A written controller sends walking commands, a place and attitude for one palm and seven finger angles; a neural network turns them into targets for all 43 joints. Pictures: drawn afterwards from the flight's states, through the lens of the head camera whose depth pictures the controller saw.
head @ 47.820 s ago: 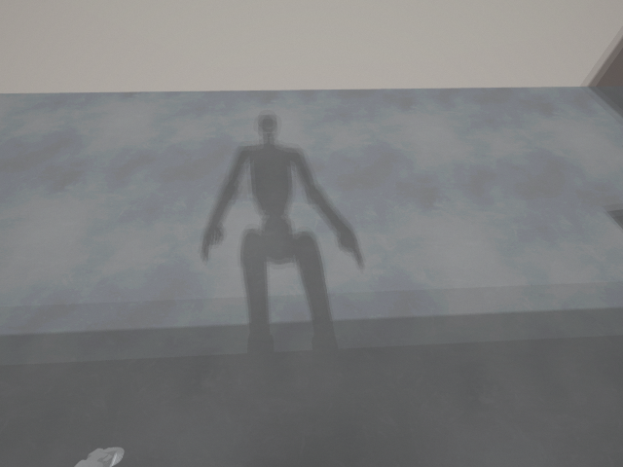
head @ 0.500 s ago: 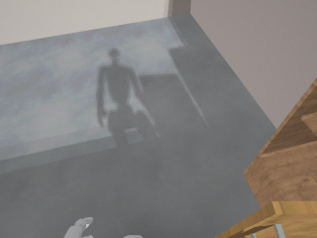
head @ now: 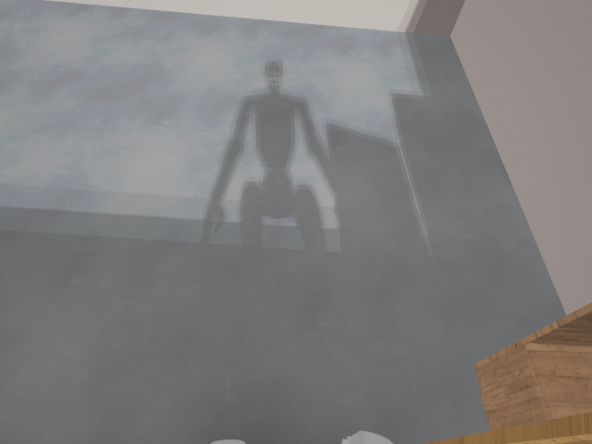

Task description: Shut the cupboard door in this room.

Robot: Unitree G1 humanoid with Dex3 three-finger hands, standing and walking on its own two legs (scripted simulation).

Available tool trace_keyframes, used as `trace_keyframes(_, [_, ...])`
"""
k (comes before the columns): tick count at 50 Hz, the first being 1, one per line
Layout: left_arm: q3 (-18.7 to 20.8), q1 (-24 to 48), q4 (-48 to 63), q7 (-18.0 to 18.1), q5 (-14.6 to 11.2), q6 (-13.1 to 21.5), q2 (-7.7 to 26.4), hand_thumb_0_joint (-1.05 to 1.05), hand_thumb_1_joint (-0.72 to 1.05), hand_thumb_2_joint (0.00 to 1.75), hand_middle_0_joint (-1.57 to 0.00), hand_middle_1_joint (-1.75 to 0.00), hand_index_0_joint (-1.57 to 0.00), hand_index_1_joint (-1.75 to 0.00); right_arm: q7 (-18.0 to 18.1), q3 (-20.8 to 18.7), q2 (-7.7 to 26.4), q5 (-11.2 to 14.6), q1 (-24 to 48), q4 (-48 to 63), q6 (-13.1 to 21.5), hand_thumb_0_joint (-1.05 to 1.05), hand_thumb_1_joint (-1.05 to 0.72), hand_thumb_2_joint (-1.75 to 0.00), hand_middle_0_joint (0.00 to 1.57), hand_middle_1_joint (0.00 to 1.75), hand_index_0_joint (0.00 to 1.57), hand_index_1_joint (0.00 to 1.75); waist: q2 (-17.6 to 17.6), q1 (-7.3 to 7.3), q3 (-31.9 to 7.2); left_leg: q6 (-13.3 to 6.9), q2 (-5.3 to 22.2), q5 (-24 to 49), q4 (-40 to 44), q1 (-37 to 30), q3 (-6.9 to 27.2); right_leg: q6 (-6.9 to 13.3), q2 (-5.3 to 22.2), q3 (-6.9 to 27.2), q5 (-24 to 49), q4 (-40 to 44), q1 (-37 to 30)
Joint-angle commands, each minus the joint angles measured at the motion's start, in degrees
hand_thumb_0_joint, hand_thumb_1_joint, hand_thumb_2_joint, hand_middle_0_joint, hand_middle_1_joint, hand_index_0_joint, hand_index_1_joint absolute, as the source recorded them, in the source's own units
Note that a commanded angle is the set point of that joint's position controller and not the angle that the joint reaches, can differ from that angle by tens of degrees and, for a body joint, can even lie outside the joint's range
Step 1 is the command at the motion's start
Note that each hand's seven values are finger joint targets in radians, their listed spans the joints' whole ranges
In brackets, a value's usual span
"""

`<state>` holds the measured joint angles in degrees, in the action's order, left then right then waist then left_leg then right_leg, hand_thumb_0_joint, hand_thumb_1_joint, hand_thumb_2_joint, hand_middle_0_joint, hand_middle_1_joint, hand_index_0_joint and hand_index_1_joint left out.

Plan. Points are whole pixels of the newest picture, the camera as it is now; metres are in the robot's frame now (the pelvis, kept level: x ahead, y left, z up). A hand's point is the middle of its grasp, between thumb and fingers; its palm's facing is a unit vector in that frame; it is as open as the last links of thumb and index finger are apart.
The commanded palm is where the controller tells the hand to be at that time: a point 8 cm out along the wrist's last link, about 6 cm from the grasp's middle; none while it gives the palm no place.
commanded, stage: turn or walk to find it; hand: left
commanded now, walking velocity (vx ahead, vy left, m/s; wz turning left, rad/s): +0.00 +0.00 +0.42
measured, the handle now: out of the picture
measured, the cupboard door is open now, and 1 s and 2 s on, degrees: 71 61 55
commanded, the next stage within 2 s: none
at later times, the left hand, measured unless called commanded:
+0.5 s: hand out of the picture +0.09 +0.13 -0.13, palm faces +0.17 -0.95 -0.26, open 7.4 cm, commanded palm none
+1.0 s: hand out of the picture -0.06 +0.17 -0.17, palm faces +0.40 -0.87 -0.27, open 7.4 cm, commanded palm none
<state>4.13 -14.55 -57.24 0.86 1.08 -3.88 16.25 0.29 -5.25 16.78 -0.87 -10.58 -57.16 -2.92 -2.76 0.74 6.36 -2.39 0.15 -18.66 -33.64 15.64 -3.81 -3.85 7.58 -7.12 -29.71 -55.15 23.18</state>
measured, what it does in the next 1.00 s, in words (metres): steps on the spot, turning left: right foot, then left foot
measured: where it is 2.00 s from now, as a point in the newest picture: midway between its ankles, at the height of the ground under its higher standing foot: outside the picture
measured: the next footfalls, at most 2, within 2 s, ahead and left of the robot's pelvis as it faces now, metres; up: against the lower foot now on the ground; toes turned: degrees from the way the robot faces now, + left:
right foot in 0.34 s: +0.05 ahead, -0.15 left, +0.00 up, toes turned +3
left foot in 0.86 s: -0.02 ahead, +0.08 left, +0.00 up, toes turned +27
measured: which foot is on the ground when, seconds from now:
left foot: down 0.00-0.34, up 0.36-0.84, down 0.86-1.00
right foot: up 0.00-0.32, down 0.34-0.86, up 0.88-1.00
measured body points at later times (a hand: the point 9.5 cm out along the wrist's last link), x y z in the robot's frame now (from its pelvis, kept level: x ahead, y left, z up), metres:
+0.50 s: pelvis +0.01 -0.07 +0.01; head +0.07 -0.10 +0.45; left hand +0.08 +0.18 -0.11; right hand +0.08 -0.30 -0.16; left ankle -0.06 +0.08 -0.64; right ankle +0.01 -0.15 -0.73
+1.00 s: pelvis -0.01 -0.04 +0.00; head +0.04 -0.01 +0.45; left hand -0.08 +0.22 -0.15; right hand +0.10 -0.30 -0.14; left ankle -0.05 +0.06 -0.73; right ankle +0.02 -0.18 -0.67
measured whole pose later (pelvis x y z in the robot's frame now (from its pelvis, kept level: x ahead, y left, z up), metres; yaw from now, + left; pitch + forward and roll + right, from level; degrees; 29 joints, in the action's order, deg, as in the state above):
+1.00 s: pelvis -0.01 -0.04 +0.00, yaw +24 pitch +0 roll +0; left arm 3.6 -11.9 -57.7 0.5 0.7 -3.8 15.2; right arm 0.5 -3.7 14.6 -1.1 -14.6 -60.7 -2.8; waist -1.4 -1.0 6.3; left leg -0.9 0.4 -16.7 -31.1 14.8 -2.6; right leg -3.8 6.1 -4.9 -29.0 -58.5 24.2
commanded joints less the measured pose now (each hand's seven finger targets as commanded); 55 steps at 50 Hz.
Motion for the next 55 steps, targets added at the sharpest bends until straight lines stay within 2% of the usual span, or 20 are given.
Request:
trace_keyframes(1, [0.3, 3.5, 4.6, -0.6, -0.1, 2.0, 2.9, 0.00, 0.90, 0.90, -0.20, -0.30, -0.20, -0.30, 1.1, 0.3, 6.8, -0.3, -1.3, 4.0, 2.6, 0.00, -0.90, -0.90, 0.20, 0.30, 0.20, 0.30, 9.6, -1.34, -7.7, -6.3, 14.4, 25.7, 15.3, -9.6, 15.6, -0.7, -0.8, 5.4, 5.9, -9.8, 9.2])
trace_keyframes(9, [-0.5, 7.8, 6.7, -0.5, -0.6, 1.7, 1.8, 0.00, 0.90, 0.90, -0.20, -0.30, -0.20, -0.30, 0.8, -0.1, 7.2, -0.5, -4.3, 3.9, 2.1, 0.00, -0.90, -0.90, 0.20, 0.30, 0.20, 0.30, 12.9, -2.59, -6.1, -7.0, 13.0, 26.0, 14.3, -7.7, 18.0, -1.0, -3.6, 4.2, 4.0, 4.6, 3.5])
trace_keyframes(12, [-0.7, 6.5, 7.0, -0.4, -0.9, 2.2, 1.3, 0.00, 0.90, 0.90, -0.20, -0.30, -0.20, -0.30, 0.7, -0.5, 7.5, -0.7, -2.9, 5.0, 1.8, 0.00, -0.90, -0.90, 0.20, 0.30, 0.20, 0.30, 14.9, -1.96, -8.2, -6.7, 12.3, 30.0, 11.5, -6.1, 19.6, -0.5, -5.6, 3.2, 5.2, 13.5, -2.7])
trace_keyframes(14, [-0.4, 3.6, 6.7, -0.2, -1.1, 3.1, 1.8, 0.00, 0.90, 0.90, -0.20, -0.30, -0.20, -0.30, 0.5, -0.7, 7.1, -0.4, -2.2, 5.6, 1.7, 0.00, -0.90, -0.90, 0.20, 0.30, 0.20, 0.30, 13.6, -0.23, -9.1, -4.6, 10.5, 30.0, 7.6, -3.1, 19.3, -0.1, -6.4, 2.6, 12.8, 25.3, -10.0])
trace_keyframes(15, [-0.1, 1.0, 6.3, 0.0, -1.0, 3.7, 2.9, 0.00, 0.90, 0.90, -0.20, -0.30, -0.20, -0.30, 0.3, -0.6, 5.9, -0.1, -2.0, 6.1, 1.7, 0.00, -0.90, -0.90, 0.20, 0.30, 0.20, 0.30, 10.2, 1.15, -10.6, -2.1, 8.3, 23.7, 4.0, 0.4, 18.2, 0.1, -4.3, 3.7, 19.6, 34.2, -17.0])
trace_keyframes(16, [0.8, -0.6, 6.1, 0.5, -0.1, 4.5, 7.4, 0.00, 0.90, 0.90, -0.20, -0.30, -0.20, -0.30, -0.1, -0.2, 2.1, 0.5, -3.2, 6.9, 1.8, 0.00, -0.90, -0.90, 0.20, 0.30, 0.20, 0.30, -2.3, 1.46, -12.3, 2.1, 2.5, 7.4, -5.2, 11.1, 11.8, 3.2, 7.7, 14.3, 24.7, 38.4, -26.9])
trace_keyframes(17, [1.5, -1.2, 6.8, 0.8, 0.4, 4.4, 11.3, 0.00, 0.90, 0.90, -0.20, -0.30, -0.20, -0.30, -0.2, 0.2, 0.2, 0.4, -1.6, 8.9, 1.8, 0.00, -0.90, -0.90, 0.20, 0.30, 0.20, 0.30, -13.0, 2.30, -9.6, 4.9, -3.5, -15.9, -17.6, 17.6, 6.0, 10.2, 20.7, 24.8, 33.5, 38.7, -23.4])
trace_keyframes(18, [1.6, -0.9, 7.1, 0.9, -0.2, 4.6, 9.6, 0.00, 0.90, 0.90, -0.20, -0.30, -0.20, -0.30, 0.0, -0.6, 2.8, -0.2, -0.9, 8.2, 0.7, 0.00, -0.90, -0.90, 0.20, 0.30, 0.20, 0.30, -11.8, 2.36, -8.4, 4.4, -0.9, -16.4, -26.7, 15.5, 10.1, 12.2, 20.6, 24.1, 33.1, 39.2, -15.6])
trace_keyframes(19, [1.4, 2.7, 8.1, 1.2, -0.2, 4.2, 7.8, 0.00, 0.90, 0.90, -0.20, -0.30, -0.20, -0.30, 0.0, -0.9, 2.2, -0.1, -1.4, 7.8, 0.1, 0.00, -0.90, -0.90, 0.20, 0.30, 0.20, 0.30, -7.5, 0.20, -5.8, 4.5, -0.5, -13.5, -33.0, 16.5, 10.0, 12.5, 18.6, 21.8, 31.5, 38.8, -13.4])
trace_keyframes(20, [0.9, 5.6, 8.9, 1.2, -0.2, 4.4, 5.8, 0.00, 0.90, 0.90, -0.20, -0.30, -0.20, -0.30, -0.5, -0.7, 1.7, -0.3, -2.6, 6.0, -0.1, 0.00, -0.90, -0.90, 0.20, 0.30, 0.20, 0.30, -3.9, -1.18, -4.7, 5.0, 0.7, -8.8, -36.2, 16.8, 9.3, 11.3, 14.7, 15.3, 32.4, 37.4, -13.6])
trace_keyframes(22, [0.3, 5.4, 9.3, 0.9, -0.3, 5.0, 3.6, 0.00, 0.90, 0.90, -0.20, -0.30, -0.20, -0.30, -1.1, -0.4, 0.4, -0.2, -4.3, 4.7, 0.0, 0.00, -0.90, -0.90, 0.20, 0.30, 0.20, 0.30, -5.9, -1.76, -5.9, 6.1, 1.1, -3.7, -37.4, 17.2, 7.3, 9.0, 10.8, 7.9, 40.9, 35.3, -16.3])
trace_keyframes(28, [1.0, -1.5, 7.4, 1.1, 0.1, 5.2, 4.1, 0.00, 0.90, 0.90, -0.20, -0.30, -0.20, -0.30, -1.3, 0.3, -0.8, -0.1, 0.8, 4.6, -0.2, 0.00, -0.90, -0.90, 0.20, 0.30, 0.20, 0.30, -7.7, 0.91, -6.9, 7.2, 1.6, -5.1, -27.9, 16.5, 4.0, 10.2, 11.3, 5.1, 47.1, 34.4, -21.9])
trace_keyframes(36, [2.0, -3.0, 5.5, 1.1, 0.5, 4.3, 7.1, 0.00, 0.90, 0.90, -0.20, -0.30, -0.20, -0.30, -1.4, 1.4, -1.6, 0.4, 4.2, 4.3, 0.5, 0.00, -0.90, -0.90, 0.20, 0.30, 0.20, 0.30, -10.7, 2.41, -7.0, 5.5, 1.8, -7.4, -11.1, 8.5, -0.3, 11.4, 14.2, 3.3, 43.1, 33.0, -20.4])
trace_keyframes(40, [2.1, -1.0, 4.7, 0.7, 0.0, 3.7, 7.9, 0.00, 0.90, 0.90, -0.20, -0.30, -0.20, -0.30, -1.2, 1.4, 0.0, 0.3, -1.6, 3.2, 1.3, 0.00, -0.90, -0.90, 0.20, 0.30, 0.20, 0.30, -6.6, -0.81, -9.3, 4.3, 1.6, 1.6, 3.5, -2.4, -2.1, 7.6, 13.5, -0.9, 36.1, 26.3, -16.0])
trace_keyframes(41, [1.9, -0.5, 4.7, 0.6, -0.4, 3.4, 6.9, 0.00, 0.90, 0.90, -0.20, -0.30, -0.20, -0.30, -1.2, 0.6, 2.1, 0.1, -4.0, 1.5, 1.7, 0.00, -0.90, -0.90, 0.20, 0.30, 0.20, 0.30, -2.2, -2.48, -10.8, 2.7, 4.3, 8.9, 9.7, -10.4, 1.5, 5.0, 11.6, -2.8, 30.8, 19.4, -9.7])
trace_keyframes(42, [1.4, -1.4, 6.1, 0.3, -0.8, 3.0, 3.7, 0.00, 0.90, 0.90, -0.20, -0.30, -0.20, -0.30, -0.8, -0.7, 8.3, -0.4, -6.6, 1.6, 2.1, 0.00, -0.90, -0.90, 0.20, 0.30, 0.20, 0.30, 13.2, -3.42, -12.3, -4.1, 17.6, 23.3, 12.4, -17.2, 20.6, 0.3, 3.2, -6.3, 9.7, 7.6, 2.9])
trace_keyframes(43, [-0.1, 1.9, 8.0, 0.3, -0.5, 2.6, 1.5, 0.00, 0.90, 0.90, -0.20, -0.30, -0.20, -0.30, -0.4, -1.2, 11.5, 0.0, -9.2, 1.0, 1.7, 0.00, -0.90, -0.90, 0.20, 0.30, 0.20, 0.30, 17.6, -4.70, -11.6, -10.9, 26.0, 33.2, 15.6, -15.0, 27.5, -0.7, -0.3, -1.9, -10.7, -1.5, 7.5])
trace_keyframes(45, [0.0, 7.4, 7.2, 0.4, -0.4, 2.0, 1.9, 0.00, 0.90, 0.90, -0.20, -0.30, -0.20, -0.30, 0.8, -0.9, 9.4, -0.4, -7.1, 0.2, 2.0, 0.00, -0.90, -0.90, 0.20, 0.30, 0.20, 0.30, 13.6, -4.64, -8.5, -11.3, 22.0, 19.6, 16.4, -8.9, 26.0, 0.0, 0.0, 4.9, -5.4, -8.6, 9.0])
trace_keyframes(48, [-0.1, 5.4, 4.7, -0.5, -0.5, 1.9, 1.5, 0.00, 0.90, 0.90, -0.20, -0.30, -0.20, -0.30, 1.1, 0.4, 7.1, -0.5, -2.6, 1.4, 2.4, 0.00, -0.90, -0.90, 0.20, 0.30, 0.20, 0.30, 9.7, -1.64, -5.4, -7.2, 14.7, 19.4, 15.7, -5.1, 17.2, 0.1, -1.2, 4.4, 2.2, -4.7, 5.7])
trace_keyframes(55, [-0.6, 4.3, 5.4, -0.4, -0.9, 2.4, -0.1, 0.00, 0.90, 0.90, -0.20, -0.30, -0.20, -0.30, 0.6, -0.2, 6.7, -0.7, -2.5, 2.6, 1.8, 0.00, -0.90, -0.90, 0.20, 0.30, 0.20, 0.30, 13.8, -1.17, -7.2, -6.0, 12.4, 23.5, 12.3, -3.5, 17.4, -0.1, -5.4, 1.9, 5.3, 15.3, -4.5])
